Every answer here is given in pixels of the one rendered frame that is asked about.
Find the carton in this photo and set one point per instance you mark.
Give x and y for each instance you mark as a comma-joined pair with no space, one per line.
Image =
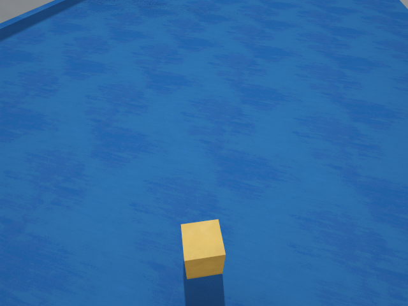
203,248

